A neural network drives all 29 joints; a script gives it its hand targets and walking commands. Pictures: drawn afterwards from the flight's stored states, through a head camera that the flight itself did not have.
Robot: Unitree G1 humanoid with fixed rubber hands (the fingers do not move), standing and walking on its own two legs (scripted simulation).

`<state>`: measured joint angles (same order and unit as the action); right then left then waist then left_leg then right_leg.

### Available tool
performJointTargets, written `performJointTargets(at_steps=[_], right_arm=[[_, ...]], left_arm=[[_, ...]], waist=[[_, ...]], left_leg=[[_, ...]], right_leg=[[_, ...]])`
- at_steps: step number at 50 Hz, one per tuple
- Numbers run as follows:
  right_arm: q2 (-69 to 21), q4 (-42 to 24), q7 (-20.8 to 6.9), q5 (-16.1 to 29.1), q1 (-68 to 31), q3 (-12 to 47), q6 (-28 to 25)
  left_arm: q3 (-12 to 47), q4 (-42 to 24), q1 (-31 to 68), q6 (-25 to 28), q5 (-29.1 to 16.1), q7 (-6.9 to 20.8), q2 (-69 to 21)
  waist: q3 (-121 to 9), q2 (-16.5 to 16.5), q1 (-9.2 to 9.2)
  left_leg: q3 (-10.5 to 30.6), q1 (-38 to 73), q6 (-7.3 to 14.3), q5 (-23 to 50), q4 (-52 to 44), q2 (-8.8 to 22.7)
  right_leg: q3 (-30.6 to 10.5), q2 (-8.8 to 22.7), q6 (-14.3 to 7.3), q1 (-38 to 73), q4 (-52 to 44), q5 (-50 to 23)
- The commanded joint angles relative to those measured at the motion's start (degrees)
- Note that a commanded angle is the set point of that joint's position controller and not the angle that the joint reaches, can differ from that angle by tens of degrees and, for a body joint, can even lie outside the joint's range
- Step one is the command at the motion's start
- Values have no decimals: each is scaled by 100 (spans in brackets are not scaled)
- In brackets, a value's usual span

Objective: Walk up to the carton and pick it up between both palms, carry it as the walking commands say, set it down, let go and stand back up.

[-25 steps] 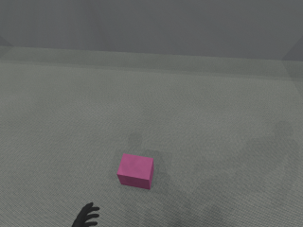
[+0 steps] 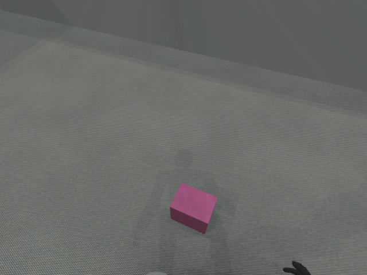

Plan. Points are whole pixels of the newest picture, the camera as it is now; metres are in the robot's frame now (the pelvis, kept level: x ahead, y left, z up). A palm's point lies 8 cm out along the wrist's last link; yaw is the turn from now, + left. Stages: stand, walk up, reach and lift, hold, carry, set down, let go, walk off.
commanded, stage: walk up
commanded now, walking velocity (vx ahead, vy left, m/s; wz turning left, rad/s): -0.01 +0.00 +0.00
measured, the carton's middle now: (193, 208) +0.51 +0.01 -0.68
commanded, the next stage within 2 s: none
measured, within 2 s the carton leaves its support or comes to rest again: neither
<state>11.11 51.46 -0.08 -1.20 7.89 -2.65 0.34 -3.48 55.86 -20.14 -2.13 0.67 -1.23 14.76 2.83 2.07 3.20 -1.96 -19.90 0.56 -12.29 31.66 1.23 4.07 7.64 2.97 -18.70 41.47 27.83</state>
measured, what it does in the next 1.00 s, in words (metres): steps to the left: right foot, then left foot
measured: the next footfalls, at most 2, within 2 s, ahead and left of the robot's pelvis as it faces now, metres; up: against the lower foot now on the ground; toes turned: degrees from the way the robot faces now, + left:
right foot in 0.26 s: +0.01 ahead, -0.10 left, +0.00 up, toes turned -4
left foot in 0.72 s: +0.13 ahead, +0.24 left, +0.00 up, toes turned -6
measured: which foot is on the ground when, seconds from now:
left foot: down 0.00-0.38, up 0.40-0.70, down 0.72-1.00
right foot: up 0.00-0.24, down 0.26-0.72, up 0.74-1.00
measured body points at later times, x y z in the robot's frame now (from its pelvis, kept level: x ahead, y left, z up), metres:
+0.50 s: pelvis +0.00 +0.03 +0.02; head +0.00 +0.01 +0.47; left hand -0.04 +0.29 -0.12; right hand +0.02 -0.23 -0.14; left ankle +0.03 +0.16 -0.67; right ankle -0.03 -0.10 -0.73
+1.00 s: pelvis +0.13 +0.13 +0.02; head +0.16 +0.15 +0.46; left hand +0.26 +0.35 -0.14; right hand +0.04 -0.08 -0.13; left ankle +0.09 +0.25 -0.73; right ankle +0.13 +0.01 -0.67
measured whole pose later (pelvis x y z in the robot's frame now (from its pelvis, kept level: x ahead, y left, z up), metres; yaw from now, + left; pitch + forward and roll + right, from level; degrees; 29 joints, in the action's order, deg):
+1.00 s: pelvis +0.13 +0.13 +0.02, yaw -13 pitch +1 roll -1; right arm 8.0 59.5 1.3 -1.8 22.8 -0.9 -5.2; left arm -3.8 55.7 -10.9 0.3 1.0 0.8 12.2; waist 1.3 2.2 -2.3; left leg -6.9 -4.3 0.6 -15.4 18.6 1.9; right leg 1.6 1.2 1.7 -30.3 54.9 15.1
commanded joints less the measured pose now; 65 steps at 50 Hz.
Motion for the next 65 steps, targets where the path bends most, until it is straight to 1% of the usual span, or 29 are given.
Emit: performJointTargets(at_steps=[1, 4, 10, 12, 14, 15, 18, 19, 20, 21, 22, 24, 30, 33, 35, 36, 38, 39, 41, 43, 48, 53, 57, 59, 60, 61, 62, 63, 65], right_arm=[[668, -133, 107, 12, 99, -63, -93], [420, 68, 169, 61, -33, 29, -110], [478, 442, 245, 31, 186, -20, -82], [459, 549, 247, 72, 220, -42, -18], [233, 648, 188, 179, 427, 19, -11], [123, 679, 171, 209, 376, -1, -19], [226, 896, 152, 70, 603, -33, -65], [354, 799, 178, -83, 588, -178, -29], [1248, 414, 3, -203, -169, -399, 130], [744, 108, -51, -346, -529, -223, 180], [547, 175, -26, -242, -108, -212, 186], [541, 228, -78, -191, 290, -210, 148], [484, -82, -247, -96, -43, -141, 159], [486, -200, -238, -39, -113, -119, 37], [605, 150, -71, -8, 937, -200, -97], [880, 328, -15, -1, 1545, -254, -204], [2099, 563, 25, -43, 2366, -477, -256], [1632, 575, 31, -84, 1938, -343, -230], [950, 403, 12, -106, 1043, -108, -285], [604, 390, 71, -66, 1025, -14, -429], [615, 708, 164, -32, 1875, -6, -639], [688, 737, 281, -29, 1743, 27, -498], [643, 800, 275, -43, 1880, -39, -289], [655, 791, 222, 17, 1867, -56, -233], [450, 580, 213, 60, 1938, 17, -234], [-5, 495, 220, 113, 2163, 115, -132], [101, 493, 249, 98, 2060, 67, -5], [118, 536, 263, 70, 2068, 48, 44], [263, 608, 253, -2, 1755, 3, 137]], left_arm=[[-1, -53, -438, -110, -33, -3, 98], [-1, 231, -571, -89, 63, 44, 6], [100, 336, -254, -14, 1, -83, -216], [142, 461, -431, 69, 9, -97, -259], [162, 437, -441, 206, 83, -85, -96], [156, 495, -191, 230, 51, -46, -98], [220, 552, 42, 302, 20, -56, -221], [154, 590, -282, 297, 55, -80, -90], [-292, 705, -1212, 223, 153, -235, 916], [-494, 721, -1159, 160, 132, -324, 1367], [-501, 550, -663, 177, 74, -330, 1122], [-488, 544, -438, 225, 70, -272, 603], [-453, 427, -736, 255, 125, -122, 640], [-459, 223, -569, 278, 101, -65, 855], [-426, 105, -452, 303, 135, -83, 784], [-363, 29, -515, 333, 171, -71, 585], [-112, -304, -351, 330, 140, -50, -165], [-99, -345, -67, 306, 127, -19, -5], [-110, -165, -159, 328, 69, 132, 3], [-120, -17, -244, 333, 127, 218, 28], [-62, -120, 565, 267, 21, 202, -84], [58, -162, 1179, 227, -65, 151, -167], [100, -237, 1467, 206, -76, 190, -210], [31, -19, 826, 327, -51, 163, 47], [-133, 68, 232, 409, -3, 129, 672], [-147, 100, 66, 389, -88, 86, 930], [-129, 44, 343, 282, -177, 53, 726], [-93, -106, 907, 194, -147, 17, 510], [33, -189, 1366, 135, -24, 0, 169]], waist=[[-339, -1624, -175], [-254, -1311, -109], [-143, -1137, -279], [-100, -841, -190], [-120, -305, -329], [147, 461, -431], [123, 268, -463], [64, 190, -396], [145, -422, 341], [669, 241, 349], [712, 335, -54], [327, 599, -306], [271, 1347, -6], [252, 1520, 31], [63, 865, -446], [-293, 248, -615], [-488, -2490, -811], [151, -1599, -651], [320, -1157, -263], [233, -945, -193], [94, -806, -431], [-13, -1343, -394], [-133, -1359, -428], [-454, -785, -101], [-1088, 257, 12], [-1705, 1044, -80], [-1607, 673, -203], [-1212, 825, -232], [-316, 375, -345]], left_leg=[[1339, 467, 598, 344, -1962, 1409], [774, 448, 540, 349, -1980, 1044], [1167, 708, 803, -111, -1803, 1187], [1159, 497, 623, -353, -1724, 1089], [962, 127, 235, -592, -1529, 735], [585, 616, 156, 72, -1392, 387], [576, 1251, 155, 533, -1215, 421], [368, 952, 45, -103, -953, 355], [-474, -962, -231, -1678, 838, -348], [356, -2054, -271, -1189, 1822, 43], [593, -2018, -288, -535, 2118, 208], [543, -1801, -407, -14, 2401, 228], [-22, -1024, -767, -549, 1221, -34], [-453, 300, -639, -817, 194, -206], [-617, 1866, -504, -184, -683, -232], [-263, 2661, -522, -524, -887, 132], [3007, 2107, -54, -2831, -2450, 2579], [2929, 1277, 18, -2662, -2611, 2454], [1757, 1033, 144, -1640, -2366, 1673], [1044, 1249, 208, 220, -2217, 1346], [723, 2307, 445, 4057, -1554, 1811], [3, 2111, 458, 6046, -898, 1454], [-72, 1998, 419, 4795, -375, 1420], [-336, 1220, 148, 3391, 790, 1012], [-520, 252, -115, 764, 2002, 643], [-164, 75, -247, -2718, 3136, 117], [54, 226, -234, -2739, 3486, 243], [-66, 120, -252, -2549, 3512, 233], [100, 70, -164, -1946, 2806, 313]], right_leg=[[-490, -309, -267, -263, 925, -30], [-344, -423, -263, 49, 756, -499], [-225, -610, -341, 393, -766, -479], [-277, -515, -405, 954, -1986, -1565], [-898, 96, -485, 1260, -2312, -1661], [-939, 61, -548, 397, -2444, -1159], [-840, -16, -475, 70, -2719, -962], [-1044, 69, -426, 312, -2794, -417], [-3335, 1523, -1148, 1155, -3338, 2023], [-4293, 2201, -1408, 1077, -3892, 1821], [-3524, 1938, -1177, 825, -3608, 589], [-2631, 1347, -840, 750, -3263, -128], [-1708, 672, -774, 526, -3170, 54], [-1478, 505, -754, -135, -2890, 317], [-1345, 210, -661, -804, -2003, 517], [-1096, -93, -549, -1127, -1146, 617], [-482, -661, -319, -2007, 1639, 1000], [-907, -326, -410, -1929, 2039, 435], [-728, -86, -417, -1782, 2248, -500], [-529, -105, -271, -1659, 2304, -1047], [-561, -459, -103, -2096, 1399, -1302], [149, -803, -224, -1184, 157, -1436], [252, -696, -446, -506, -712, -1644], [117, -600, -631, 996, -1725, -3510], [-1113, 674, -920, 2268, -1572, -5912], [-2058, 1715, -1633, 2272, -1548, -7816], [-1718, 1453, -1837, 1703, -1659, -6819], [-1776, 1298, -1842, 1024, -2138, -4816], [-1681, 833, -1393, 187, -2794, -2608]])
